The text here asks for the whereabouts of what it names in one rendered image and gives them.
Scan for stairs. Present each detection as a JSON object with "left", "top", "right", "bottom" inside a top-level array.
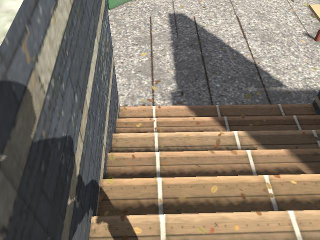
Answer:
[{"left": 89, "top": 104, "right": 320, "bottom": 240}]

